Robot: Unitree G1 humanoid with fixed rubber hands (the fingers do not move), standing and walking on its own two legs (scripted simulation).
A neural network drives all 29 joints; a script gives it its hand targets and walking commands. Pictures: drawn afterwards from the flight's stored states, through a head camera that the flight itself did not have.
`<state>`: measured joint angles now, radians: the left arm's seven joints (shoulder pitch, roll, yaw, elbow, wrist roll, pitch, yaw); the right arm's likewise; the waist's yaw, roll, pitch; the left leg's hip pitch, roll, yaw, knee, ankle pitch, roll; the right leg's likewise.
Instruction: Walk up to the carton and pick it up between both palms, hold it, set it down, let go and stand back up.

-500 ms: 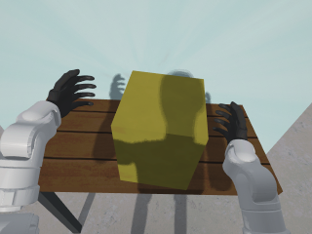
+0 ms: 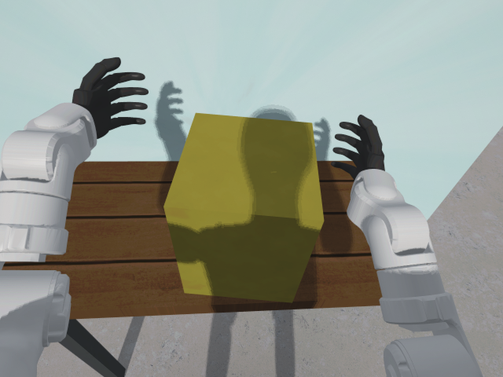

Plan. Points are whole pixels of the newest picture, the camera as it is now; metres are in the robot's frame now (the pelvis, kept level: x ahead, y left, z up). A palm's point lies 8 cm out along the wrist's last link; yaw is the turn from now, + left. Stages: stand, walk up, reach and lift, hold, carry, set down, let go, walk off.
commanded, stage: reach and lift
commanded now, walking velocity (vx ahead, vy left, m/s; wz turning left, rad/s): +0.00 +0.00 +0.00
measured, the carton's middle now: (245, 211) +0.40 -0.02 +0.05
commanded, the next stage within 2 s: none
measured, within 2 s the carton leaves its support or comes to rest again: neither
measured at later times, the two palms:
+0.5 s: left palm (106, 114) +0.45 +0.19 +0.22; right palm (365, 171) +0.38 -0.19 +0.17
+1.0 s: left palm (147, 152) +0.46 +0.15 +0.14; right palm (345, 194) +0.39 -0.18 +0.11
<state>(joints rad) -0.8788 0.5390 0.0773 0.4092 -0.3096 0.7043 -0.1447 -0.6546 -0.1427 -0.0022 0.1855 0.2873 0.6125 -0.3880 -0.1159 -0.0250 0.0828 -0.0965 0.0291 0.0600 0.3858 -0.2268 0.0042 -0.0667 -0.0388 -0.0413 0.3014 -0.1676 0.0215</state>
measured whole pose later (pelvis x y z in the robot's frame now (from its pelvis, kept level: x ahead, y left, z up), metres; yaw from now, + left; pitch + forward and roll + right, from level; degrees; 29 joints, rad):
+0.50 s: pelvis +0.00 +0.00 +0.00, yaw +0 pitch -3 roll -1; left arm -1.00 0.54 -0.01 0.77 -0.31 0.48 -0.14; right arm -0.79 -0.14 0.00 0.53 0.30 0.44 -0.37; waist -0.14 -0.02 0.07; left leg -0.12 0.03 0.06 0.39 -0.22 0.01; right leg -0.09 -0.04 -0.04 0.29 -0.15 0.03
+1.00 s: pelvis -0.01 +0.00 +0.00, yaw +0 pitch +3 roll -1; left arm -1.00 0.37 -0.01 1.03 -0.19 0.14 -0.09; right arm -0.79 -0.06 0.00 0.80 0.30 0.10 -0.36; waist -0.14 -0.02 0.04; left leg -0.25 0.03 0.06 0.39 -0.19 0.01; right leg -0.21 -0.04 -0.04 0.29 -0.13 0.03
